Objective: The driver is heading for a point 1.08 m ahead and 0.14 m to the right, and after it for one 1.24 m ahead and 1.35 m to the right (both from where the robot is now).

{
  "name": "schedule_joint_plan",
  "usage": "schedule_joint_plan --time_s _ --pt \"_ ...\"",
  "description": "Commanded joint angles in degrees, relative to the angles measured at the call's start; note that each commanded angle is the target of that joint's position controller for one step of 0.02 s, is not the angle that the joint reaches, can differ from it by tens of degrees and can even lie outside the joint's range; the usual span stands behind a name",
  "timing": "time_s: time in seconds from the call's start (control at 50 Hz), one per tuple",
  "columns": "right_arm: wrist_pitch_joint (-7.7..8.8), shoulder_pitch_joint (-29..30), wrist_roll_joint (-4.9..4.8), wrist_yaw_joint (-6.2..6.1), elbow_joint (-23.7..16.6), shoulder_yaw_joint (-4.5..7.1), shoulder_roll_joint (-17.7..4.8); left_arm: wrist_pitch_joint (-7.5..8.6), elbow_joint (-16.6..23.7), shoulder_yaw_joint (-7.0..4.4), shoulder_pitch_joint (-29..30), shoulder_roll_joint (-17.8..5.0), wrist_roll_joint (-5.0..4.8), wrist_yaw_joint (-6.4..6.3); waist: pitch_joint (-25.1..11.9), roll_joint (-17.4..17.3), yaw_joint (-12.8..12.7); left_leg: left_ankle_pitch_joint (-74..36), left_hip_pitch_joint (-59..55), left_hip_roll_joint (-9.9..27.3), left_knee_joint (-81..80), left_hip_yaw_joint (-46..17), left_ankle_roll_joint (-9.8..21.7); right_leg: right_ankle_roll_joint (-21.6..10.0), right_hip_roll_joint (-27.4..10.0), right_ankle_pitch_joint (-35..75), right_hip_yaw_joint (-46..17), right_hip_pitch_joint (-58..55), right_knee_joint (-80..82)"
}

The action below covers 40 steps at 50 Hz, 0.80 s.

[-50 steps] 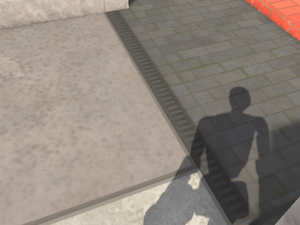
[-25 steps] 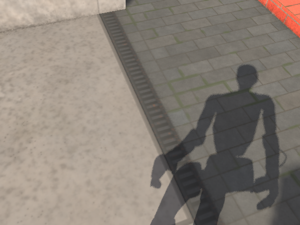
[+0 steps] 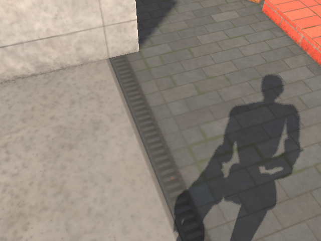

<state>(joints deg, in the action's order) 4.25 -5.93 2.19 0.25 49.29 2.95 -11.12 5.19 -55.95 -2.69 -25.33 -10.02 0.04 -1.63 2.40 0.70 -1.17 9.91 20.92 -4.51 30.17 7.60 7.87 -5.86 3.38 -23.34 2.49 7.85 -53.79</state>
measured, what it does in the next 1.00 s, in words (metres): walks ahead: right foot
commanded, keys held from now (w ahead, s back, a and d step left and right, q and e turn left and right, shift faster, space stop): w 1.00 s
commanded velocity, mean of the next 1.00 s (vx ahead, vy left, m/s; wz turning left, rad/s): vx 0.50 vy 0.00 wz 0.00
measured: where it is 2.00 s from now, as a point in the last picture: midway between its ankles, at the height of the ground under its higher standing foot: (176, 111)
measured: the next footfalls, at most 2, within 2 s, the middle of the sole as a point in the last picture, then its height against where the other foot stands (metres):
right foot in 0.46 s outside the picture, level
left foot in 1.04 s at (157, 180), level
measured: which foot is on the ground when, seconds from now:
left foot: down 0.00-0.46, up 0.48-1.00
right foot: up 0.00-0.44, down 0.46-1.00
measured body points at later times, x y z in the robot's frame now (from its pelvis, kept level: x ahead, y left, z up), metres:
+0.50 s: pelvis +0.28 -0.04 +0.00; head +0.32 -0.05 +0.44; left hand +0.47 +0.19 -0.11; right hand +0.21 -0.28 -0.15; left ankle +0.08 +0.05 -0.69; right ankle +0.39 -0.11 -0.73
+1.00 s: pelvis +0.55 -0.03 +0.00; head +0.59 -0.03 +0.45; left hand +0.45 +0.20 -0.14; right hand +0.76 -0.23 -0.11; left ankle +0.70 +0.07 -0.71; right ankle +0.39 -0.11 -0.73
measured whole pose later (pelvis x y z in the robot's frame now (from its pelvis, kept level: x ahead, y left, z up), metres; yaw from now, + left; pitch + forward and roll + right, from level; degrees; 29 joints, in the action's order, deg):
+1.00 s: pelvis +0.55 -0.03 +0.00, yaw +1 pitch +1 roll -1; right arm 3.0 -0.4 1.6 1.5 48.2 1.4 -10.6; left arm 5.5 -61.6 -1.5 -27.7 -10.2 1.4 -0.7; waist 3.0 -1.1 -3.8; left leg 5.1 29.5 1.3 31.8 5.2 5.1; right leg -3.0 3.4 -21.2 3.9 -8.2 -12.4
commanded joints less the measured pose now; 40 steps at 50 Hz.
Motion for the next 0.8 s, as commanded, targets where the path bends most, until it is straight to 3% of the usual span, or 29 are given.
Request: schedule_joint_plan --time_s 0.02,0.04,0.06,0.08,0.14,0.24,0.28,0.34,0.4,0.44,0.46,0.48,0.5,0.52,0.54,0.56,0.6,0.62,0.68,0.72,0.8 --pt "0.44 -8.7 -1.36 0.44 0.7 1.77 -5.6 1.39 6.8 -1.54 3.9 -7.2 0.05 0.57 -2.9 -1.3 2.8 1.4 -21.5 23.7 -18.1 -33.0 12.1 -1.0 -4.1 4.4 -8.6 28.6 -21.8" --pt "0.98 -8.4 -1.26 0.62 1.2 1.10 -3.4 1.06 6.1 -1.42 3.7 -6.4 -0.01 0.90 -0.2 1.4 1.0 -2.7 -17.0 21.1 -19.7 -27.3 9.4 -0.8 -5.6 5.5 -7.7 27.1 -18.2" --pt "1.66 -9.3 -1.28 0.35 2.2 0.69 -2.6 0.21 6.1 -1.24 3.5 -5.3 0.91 1.31 0.5 0.7 -0.2 -6.0 -14.2 18.6 -20.5 -23.1 7.2 -0.1 -6.6 6.6 -7.7 25.4 -15.4" --pt "2.26 -10.0 -1.32 0.15 2.9 0.67 -3.0 -0.59 5.8 -0.82 2.3 -3.8 1.42 1.80 0.1 -0.4 -1.1 -8.2 -12.9 17.1 -21.3 -20.2 6.0 0.6 -7.1 7.5 -6.9 23.5 -13.3" --pt "3.35 -14.6 -1.96 0.05 5.2 1.08 -5.7 -2.12 6.8 -0.68 6.0 -3.5 2.68 2.64 0.4 -2.9 -0.9 -19.0 -13.9 14.8 -22.0 -14.9 4.9 2.7 -8.3 10.5 -3.6 26.7 -9.5" --pt "2.62 -20.0 -1.73 0.31 6.8 0.99 -6.3 -2.39 10.9 0.19 19.7 -3.7 1.68 3.35 2.3 -4.9 3.1 -26.3 -16.3 11.4 -22.9 -9.7 2.3 4.6 -8.7 20.2 1.3 29.5 6.6" --pt "2.49 -22.3 -1.56 0.05 7.5 0.84 -6.9 -2.34 11.9 0.66 24.0 -3.2 1.19 3.30 2.6 -5.2 4.3 -27.8 -19.2 12.4 -22.9 -9.9 2.0 4.5 -7.8 22.5 2.5 28.9 12.3" --pt "2.30 -23.7 -1.28 -0.50 8.3 0.76 -7.7 -2.00 12.9 0.72 27.5 -4.3 1.11 3.03 2.8 -5.3 4.9 -29.6 -25.4 14.6 -21.7 -9.8 2.6 3.1 -6.8 23.0 2.5 28.8 18.0" --pt "1.95 -21.1 -1.01 -1.08 8.4 0.76 -8.6 -1.47 12.2 0.16 25.2 -5.9 1.41 2.73 1.6 -5.8 2.4 -42.2 -29.3 16.3 -16.2 -8.4 2.2 0.4 -4.6 18.0 2.9 23.1 22.1" --pt "1.23 -19.4 -0.49 -1.49 8.7 0.66 -8.9 -1.05 8.6 -0.77 15.0 -7.2 1.41 1.84 -4.1 -5.9 -2.8 -52.6 -29.1 15.6 -3.4 -7.3 0.9 -1.9 -1.1 15.0 3.6 10.4 25.0" --pt "0.86 -18.9 -0.59 -1.53 8.3 0.44 -8.5 -0.46 5.4 -1.65 5.5 -9.1 2.18 1.25 -8.9 -3.9 -6.7 -44.7 -22.6 13.6 8.4 -6.0 0.0 -3.5 -2.9 16.8 1.5 -2.5 27.0" --pt "0.82 -22.0 -1.94 -1.27 6.3 -0.51 -4.9 -0.08 3.9 -3.00 -3.0 -14.4 3.45 0.67 -16.7 4.4 -7.5 -21.4 -7.7 8.9 27.1 -3.1 -1.7 -7.5 -17.3 11.9 -16.1 -18.7 27.9" --pt "0.67 -28.2 -2.86 -0.79 7.0 -0.70 -2.3 -0.66 3.6 -3.60 -3.0 -16.9 2.87 1.32 -21.2 14.3 -4.3 21.7 8.6 -1.5 44.1 -6.0 -3.2 -14.5 -28.3 12.2 -41.4 -27.3 35.9" --pt "0.28 -22.1 -1.57 -1.06 6.4 0.67 -8.0 -1.08 4.1 -3.11 3.6 -13.6 0.77 1.67 -14.7 4.9 -2.6 16.3 13.5 2.7 45.9 -12.0 -2.1 -11.9 -24.4 5.9 -36.9 -21.3 37.7" --pt "0.86 -17.6 -1.60 -0.57 4.8 0.70 -8.0 -0.90 4.8 -2.09 8.9 -10.3 0.43 1.97 -6.5 3.0 -1.1 10.7 14.2 5.3 43.1 -11.4 -2.0 -9.9 -22.5 6.1 -28.1 -12.1 39.9" --pt "0.94 -15.7 -1.53 -0.29 4.6 0.53 -6.8 -0.50 4.4 -1.54 10.8 -8.1 0.75 2.29 -3.1 1.0 0.2 7.7 12.5 7.4 39.9 -11.0 -1.9 -8.2 -19.8 9.4 -22.9 -6.3 42.3" --pt "-0.43 -17.1 -0.03 0.48 5.0 0.21 -4.6 0.12 2.3 -0.54 10.1 -5.2 0.57 2.09 -0.9 2.4 2.8 6.0 7.5 9.1 35.6 -10.4 -3.0 -5.8 -16.3 15.4 -15.4 0.8 44.7" --pt "-1.17 -16.6 0.05 0.79 4.9 0.37 -3.9 0.57 1.6 -0.36 8.6 -5.0 0.47 2.12 -0.7 2.3 2.9 5.7 6.9 9.3 34.5 -9.5 -3.7 -5.9 -15.8 17.0 -13.7 1.9 45.5" --pt "-2.25 -11.4 0.13 1.45 3.0 0.47 -3.8 1.38 -0.1 -0.91 5.1 -7.7 0.46 2.16 1.5 2.4 3.0 1.0 11.7 10.7 30.2 -8.1 -5.4 -6.3 -15.0 18.0 -10.7 2.1 48.3" --pt "-2.45 -6.1 -0.10 1.52 1.4 0.58 -4.5 1.31 -0.6 -0.79 3.1 -7.7 0.49 2.15 3.1 2.0 1.9 -3.3 16.2 11.5 25.8 -7.3 -6.5 -6.2 -14.5 19.1 -9.6 0.6 49.5" --pt "-2.08 2.0 -0.49 1.83 -1.3 -0.08 -3.3 1.09 -1.7 -0.31 -0.9 -7.4 0.53 1.98 3.8 2.1 -0.1 -10.4 16.7 10.4 14.6 -5.0 -7.4 -4.7 -13.1 28.1 -6.0 -2.5 48.5"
